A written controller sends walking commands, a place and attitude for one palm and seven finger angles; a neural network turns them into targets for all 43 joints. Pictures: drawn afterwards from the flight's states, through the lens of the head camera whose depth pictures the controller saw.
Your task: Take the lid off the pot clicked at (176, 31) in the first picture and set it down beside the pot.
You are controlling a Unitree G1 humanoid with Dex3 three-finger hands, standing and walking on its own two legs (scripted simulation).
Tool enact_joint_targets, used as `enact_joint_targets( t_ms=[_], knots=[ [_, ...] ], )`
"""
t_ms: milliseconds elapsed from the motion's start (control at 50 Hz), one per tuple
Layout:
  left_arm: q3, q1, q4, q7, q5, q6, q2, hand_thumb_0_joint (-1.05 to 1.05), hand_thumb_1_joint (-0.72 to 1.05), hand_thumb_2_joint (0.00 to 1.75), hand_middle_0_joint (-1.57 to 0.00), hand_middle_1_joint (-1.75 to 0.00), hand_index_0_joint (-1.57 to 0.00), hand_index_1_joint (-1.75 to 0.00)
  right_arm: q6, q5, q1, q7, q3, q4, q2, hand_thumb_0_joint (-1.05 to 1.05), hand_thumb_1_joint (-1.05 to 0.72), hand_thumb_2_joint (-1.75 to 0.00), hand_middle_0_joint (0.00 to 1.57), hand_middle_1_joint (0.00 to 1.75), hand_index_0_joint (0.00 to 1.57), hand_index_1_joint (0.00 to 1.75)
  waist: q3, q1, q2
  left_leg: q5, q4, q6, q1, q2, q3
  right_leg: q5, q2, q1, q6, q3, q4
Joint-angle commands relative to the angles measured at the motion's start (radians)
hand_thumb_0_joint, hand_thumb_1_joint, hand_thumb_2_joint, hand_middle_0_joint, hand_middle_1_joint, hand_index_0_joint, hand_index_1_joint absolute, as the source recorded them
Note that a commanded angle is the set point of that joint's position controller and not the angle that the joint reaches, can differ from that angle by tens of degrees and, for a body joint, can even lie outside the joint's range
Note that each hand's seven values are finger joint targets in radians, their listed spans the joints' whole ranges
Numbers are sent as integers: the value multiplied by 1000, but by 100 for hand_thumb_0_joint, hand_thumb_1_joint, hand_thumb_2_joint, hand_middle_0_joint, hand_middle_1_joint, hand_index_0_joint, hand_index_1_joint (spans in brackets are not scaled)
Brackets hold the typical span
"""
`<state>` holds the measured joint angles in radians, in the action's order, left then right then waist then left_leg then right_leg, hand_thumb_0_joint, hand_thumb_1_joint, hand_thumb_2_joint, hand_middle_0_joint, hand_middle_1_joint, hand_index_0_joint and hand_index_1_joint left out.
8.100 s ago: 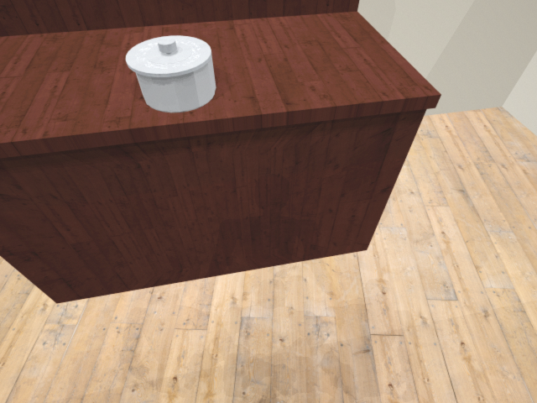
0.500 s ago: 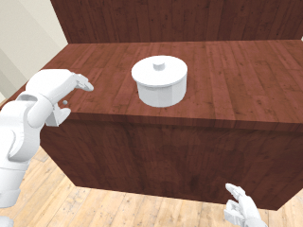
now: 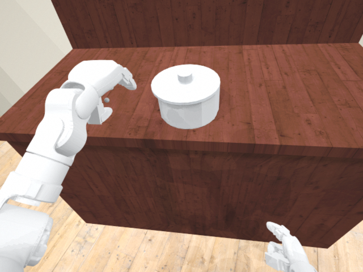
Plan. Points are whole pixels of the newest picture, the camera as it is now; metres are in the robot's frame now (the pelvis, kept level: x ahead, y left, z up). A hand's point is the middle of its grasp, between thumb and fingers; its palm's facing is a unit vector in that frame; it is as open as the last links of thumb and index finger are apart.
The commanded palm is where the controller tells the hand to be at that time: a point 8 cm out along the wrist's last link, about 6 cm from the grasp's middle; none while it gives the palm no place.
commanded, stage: move the open hand above the knob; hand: left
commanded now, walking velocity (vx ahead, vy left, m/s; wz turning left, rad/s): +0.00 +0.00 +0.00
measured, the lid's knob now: (184, 75) +0.58 +0.06 +0.15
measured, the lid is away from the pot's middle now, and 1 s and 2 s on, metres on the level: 0.01 0.01 0.01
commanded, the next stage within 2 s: lower the open fingers around the knob in 2.00 s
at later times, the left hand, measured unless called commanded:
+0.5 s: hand (145, 78) +0.46 +0.13 +0.22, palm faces -0.15 -0.04 -0.99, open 9.8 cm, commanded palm +0.44 +0.13 +0.29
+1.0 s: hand (176, 59) +0.53 +0.07 +0.23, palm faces -0.24 -0.03 -0.97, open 9.8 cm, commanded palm +0.53 +0.07 +0.29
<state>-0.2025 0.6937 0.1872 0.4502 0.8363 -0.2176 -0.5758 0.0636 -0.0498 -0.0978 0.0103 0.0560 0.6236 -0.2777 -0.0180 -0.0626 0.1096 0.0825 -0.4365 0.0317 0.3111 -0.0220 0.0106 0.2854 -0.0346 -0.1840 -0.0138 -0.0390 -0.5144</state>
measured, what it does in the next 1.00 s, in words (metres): shifts its weight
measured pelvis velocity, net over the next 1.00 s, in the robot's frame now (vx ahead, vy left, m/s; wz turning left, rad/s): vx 0.06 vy -0.01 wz -0.03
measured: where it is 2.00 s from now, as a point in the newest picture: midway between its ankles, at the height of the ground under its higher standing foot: outside the picture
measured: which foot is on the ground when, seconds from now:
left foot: down 0.00-1.00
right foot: down 0.00-1.00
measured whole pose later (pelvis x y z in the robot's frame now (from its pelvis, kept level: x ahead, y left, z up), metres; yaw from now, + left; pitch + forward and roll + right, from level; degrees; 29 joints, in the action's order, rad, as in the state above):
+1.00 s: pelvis +0.06 -0.01 +0.00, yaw -2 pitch +4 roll +1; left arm -0.34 1.27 0.90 0.46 0.89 -0.35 -0.35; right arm 0.11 -0.05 -0.19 0.00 0.03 0.71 -0.29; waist 0.03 0.05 0.07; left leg 0.15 -0.42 0.02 0.34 -0.02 0.04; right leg 0.34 -0.04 -0.22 0.00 -0.01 -0.49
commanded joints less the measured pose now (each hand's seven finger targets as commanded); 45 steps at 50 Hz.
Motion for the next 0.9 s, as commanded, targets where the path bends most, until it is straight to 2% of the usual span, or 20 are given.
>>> enact_joint_targets(
  t_ms=[0, 40, 80, 120, 200, 260, 360, 400, 440, 520, 560, 600, 640, 680, 700, 740, 800, 820, 860, 880],
  knots=[
    [160, 510, -137, -39, 27, -18, -237, 0, -36, 168, -88, -8, -88, -8, -43, -3, 161, -5, -45, -165, -108, 0, -90, -90, 20, 30, 20, 30, 364, 4, -91, 16, 39, 7, -265, -37, -18, -73, 61, -58, 49, -9, 105],
    [137, 515, -79, -35, 24, -32, -207, 0, -36, 168, -88, -8, -88, -8, -37, -4, 153, -3, -49, -157, -110, 0, -90, -90, 20, 30, 20, 30, 320, 13, -97, 18, 38, 9, -254, -36, -12, -79, 63, -81, 47, -11, 105],
    [173, 454, -12, -30, 13, -42, -235, 0, -36, 168, -88, -8, -88, -8, -25, -6, 135, -4, -54, -156, -123, 0, -90, -90, 20, 30, 20, 30, 294, 14, -134, 14, 28, 12, -235, -35, -9, -98, 65, -76, 45, -9, 110],
    [114, 582, -74, -21, 20, -37, -194, 0, -36, 168, -88, -8, -88, -8, -28, -11, 153, -4, -51, -162, -113, 0, -90, -90, 20, 30, 20, 30, 328, 26, -110, 5, 30, 15, -254, -40, -2, -110, 60, -74, 43, -7, 106],
    [104, 639, -89, -18, 21, -50, -182, 0, -36, 168, -88, -8, -88, -8, -33, -9, 143, 0, -51, -161, -108, 0, -90, -90, 20, 30, 20, 30, 402, 28, -95, -67, 10, 21, -299, -49, -8, -188, 63, -53, 45, 0, 93],
    [82, 635, 10, -17, 29, -74, -149, 0, -36, 168, -88, -8, -88, -8, -22, -12, 127, 2, -54, -142, -113, 0, -90, -90, 20, 30, 20, 30, 344, 33, -124, -65, 13, 20, -277, -48, -7, -191, 67, -79, 47, -6, 92],
    [88, 671, 81, -15, 42, -95, -155, 0, -36, 168, -88, -8, -88, -8, -9, -10, 116, 3, -53, -132, -115, 0, -90, -90, 20, 30, 20, 30, 357, 35, -149, -97, 3, 26, -264, -52, 8, -256, 61, -57, 43, 0, 87],
    [91, 695, 52, -13, 39, -95, -159, 0, -36, 168, -88, -8, -88, -8, -7, -8, 115, 4, -54, -140, -113, 0, -90, -90, 20, 30, 20, 30, 410, 34, -157, -134, -11, 32, -278, -59, 10, -314, 58, -21, 42, 8, 82],
    [54, 720, 122, -8, 43, -111, -118, 0, -36, 168, -88, -8, -88, -8, -2, -10, 109, 3, -52, -130, -112, 0, -90, -90, 20, 30, 20, 30, 366, 48, -168, -127, -8, 31, -268, -57, 14, -315, 59, -51, 39, 3, 83],
    [32, 844, 124, -6, 46, -119, -106, 0, -36, 168, -88, -8, -88, -8, 0, -10, 102, 0, -54, -119, -111, 0, -90, -90, 20, 30, 20, 30, 418, 63, -142, -145, -18, 35, -307, -60, 11, -339, 61, -52, 42, 8, 80],
    [-2, 866, 171, -2, 48, -129, -58, 0, -36, 168, -88, -8, -88, -8, -1, -10, 95, 1, -53, -111, -107, 0, -90, -90, 20, 30, 20, 30, 417, 69, -150, -161, -19, 35, -312, -62, 5, -349, 65, -64, 44, 4, 75],
    [45, 867, 193, -2, 52, -131, -108, 0, -36, 168, -88, -8, -88, -8, 1, -4, 78, 2, -54, -106, -113, 0, -90, -90, 20, 30, 20, 30, 456, 60, -176, -193, -30, 40, -308, -66, 6, -404, 61, -26, 42, 12, 71],
    [-21, 871, 280, 5, 55, -144, -25, 0, -36, 168, -88, -8, -88, -8, 8, -9, 75, 0, -52, -97, -107, 0, -90, -90, 20, 30, 20, 30, 396, 75, -186, -182, -26, 39, -290, -66, 16, -399, 61, -64, 40, 7, 75],
    [-29, 885, 339, 3, 44, -148, -17, 0, -36, 168, -88, -8, -88, -8, 16, -8, 52, -2, -56, -82, -119, 0, -90, -90, 20, 30, 20, 30, 364, 83, -192, -158, -23, 38, -277, -64, 10, -384, 60, -77, 43, 2, 83],
    [-18, 942, 310, 3, 56, -146, -33, 0, -36, 168, -88, -8, -88, -8, 16, -7, 56, -2, -54, -84, -116, 0, -90, -90, 20, 30, 20, 30, 405, 82, -189, -169, -19, 38, -293, -64, 11, -395, 61, -62, 41, 6, 81],
    [-57, 1005, 352, 1, 60, -145, 16, 0, -36, 168, -88, -8, -88, -8, 13, -6, 45, -7, -53, -76, -108, 0, -90, -90, 20, 30, 20, 30, 409, 97, -187, -173, -21, 41, -304, -66, 10, -392, 65, -81, 41, 6, 79],
    [-26, 1083, 339, -16, 65, -122, -21, 0, -36, 168, -88, -8, -88, -8, 7, -1, 20, -8, -59, -69, -111, 0, -90, -90, 20, 30, 20, 30, 496, 101, -162, -223, -31, 42, -343, -62, 8, -433, 65, -57, 42, 15, 71],
    [-44, 1077, 417, -18, 69, -127, 11, 0, -36, 168, -88, -8, -88, -8, 7, -1, 8, -11, -59, -56, -107, 0, -90, -90, 20, 30, 20, 30, 462, 108, -181, -205, -28, 44, -329, -61, 12, -415, 67, -80, 41, 10, 73],
    [-29, 1071, 556, -27, 79, -141, -6, 0, -36, 168, -88, -8, -88, -8, 17, -3, -22, -17, -56, -27, -119, 0, -90, -90, 20, 30, 20, 30, 390, 112, -207, -160, -6, 39, -276, -58, 20, -384, 67, -96, 40, 6, 85],
    [-31, 1069, 557, -31, 60, -135, 4, 0, -36, 168, -88, -8, -88, -8, 18, 0, -38, -18, -62, -26, -124, 0, -90, -90, 20, 30, 20, 30, 400, 113, -213, -165, -8, 41, -274, -57, 17, -403, 64, -80, 40, 7, 87]
  ],
)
